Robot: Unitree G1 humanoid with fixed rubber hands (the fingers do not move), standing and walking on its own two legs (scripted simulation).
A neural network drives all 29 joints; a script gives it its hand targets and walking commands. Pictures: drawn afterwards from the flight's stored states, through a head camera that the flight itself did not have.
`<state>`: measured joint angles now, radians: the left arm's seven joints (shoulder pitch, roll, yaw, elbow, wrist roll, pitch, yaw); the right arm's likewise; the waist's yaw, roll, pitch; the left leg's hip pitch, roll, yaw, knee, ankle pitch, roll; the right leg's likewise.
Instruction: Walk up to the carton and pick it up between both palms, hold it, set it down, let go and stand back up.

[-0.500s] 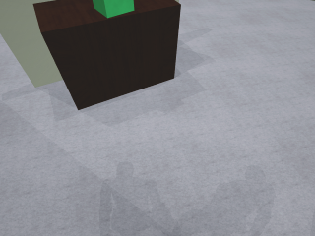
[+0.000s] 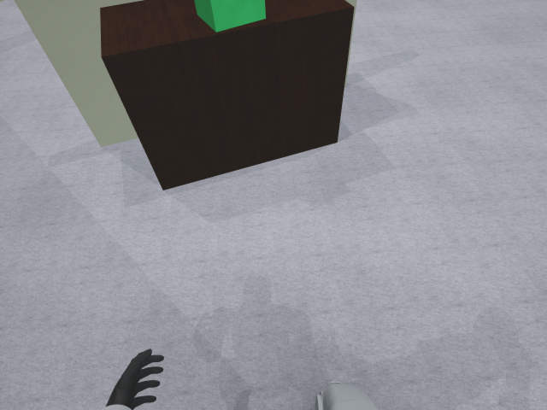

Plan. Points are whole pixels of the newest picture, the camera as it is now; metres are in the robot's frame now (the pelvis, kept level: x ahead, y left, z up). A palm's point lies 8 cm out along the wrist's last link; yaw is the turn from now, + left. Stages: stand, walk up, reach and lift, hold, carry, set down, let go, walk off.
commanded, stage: walk up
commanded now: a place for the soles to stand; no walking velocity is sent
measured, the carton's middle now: out of the picture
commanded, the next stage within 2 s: none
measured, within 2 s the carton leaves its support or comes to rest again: neither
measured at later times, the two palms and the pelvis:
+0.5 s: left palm out of the picture +0.02 +0.11 -0.13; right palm (400, 279) +0.34 -0.24 -0.11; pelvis +0.19 -0.07 +0.00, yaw +19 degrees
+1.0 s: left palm (212, 263) +0.41 +0.12 -0.11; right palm (452, 214) +0.49 -0.40 -0.11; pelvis +0.40 -0.14 +0.00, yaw +16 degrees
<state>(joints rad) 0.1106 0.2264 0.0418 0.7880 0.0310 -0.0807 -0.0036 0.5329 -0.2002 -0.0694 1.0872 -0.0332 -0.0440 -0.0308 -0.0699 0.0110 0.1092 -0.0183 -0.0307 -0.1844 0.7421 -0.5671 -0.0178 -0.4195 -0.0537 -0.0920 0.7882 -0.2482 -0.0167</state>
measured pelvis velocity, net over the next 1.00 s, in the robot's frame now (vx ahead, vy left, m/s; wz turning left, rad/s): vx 0.40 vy -0.14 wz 0.28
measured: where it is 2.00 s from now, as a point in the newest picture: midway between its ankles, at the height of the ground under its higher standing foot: (313, 248)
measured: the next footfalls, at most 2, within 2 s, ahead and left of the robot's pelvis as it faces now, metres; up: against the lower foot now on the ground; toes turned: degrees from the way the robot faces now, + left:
left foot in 0.50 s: +0.32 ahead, +0.04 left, +0.00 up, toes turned +25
right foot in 0.98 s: +0.57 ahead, -0.26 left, +0.00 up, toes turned +12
